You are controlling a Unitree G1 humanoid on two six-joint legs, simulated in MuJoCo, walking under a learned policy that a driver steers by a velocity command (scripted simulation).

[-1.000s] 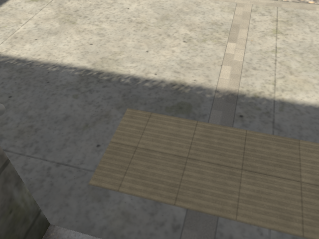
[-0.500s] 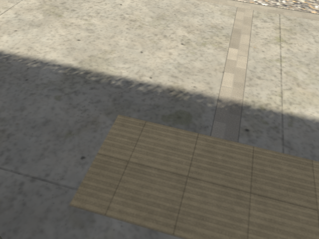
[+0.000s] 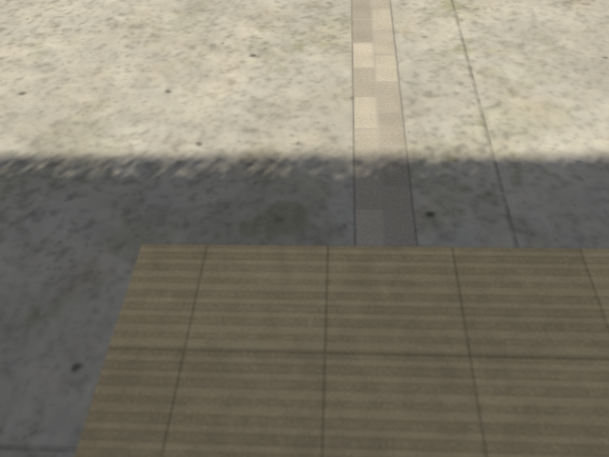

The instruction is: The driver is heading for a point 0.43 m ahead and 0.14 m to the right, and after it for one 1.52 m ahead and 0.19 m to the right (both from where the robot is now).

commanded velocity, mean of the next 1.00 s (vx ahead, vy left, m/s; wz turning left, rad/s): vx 0.50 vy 0.00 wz -0.58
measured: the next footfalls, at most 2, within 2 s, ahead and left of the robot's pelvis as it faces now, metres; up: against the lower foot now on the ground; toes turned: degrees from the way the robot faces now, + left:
left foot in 0.28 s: +0.35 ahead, +0.15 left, -0.20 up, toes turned -10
right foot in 0.72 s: +0.54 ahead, -0.03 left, -0.20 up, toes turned -27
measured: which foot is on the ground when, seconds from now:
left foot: up 0.00-0.26, down 0.28-0.72, up 0.74-1.00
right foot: down 0.00-0.28, up 0.30-0.70, down 0.72-1.00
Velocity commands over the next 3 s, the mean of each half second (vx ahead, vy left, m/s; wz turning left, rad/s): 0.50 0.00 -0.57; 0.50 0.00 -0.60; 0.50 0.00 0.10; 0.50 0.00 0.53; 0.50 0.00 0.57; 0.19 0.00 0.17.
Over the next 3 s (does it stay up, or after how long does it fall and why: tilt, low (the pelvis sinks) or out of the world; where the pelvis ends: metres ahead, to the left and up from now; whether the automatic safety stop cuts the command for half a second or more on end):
stays up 1.45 -0.19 -0.18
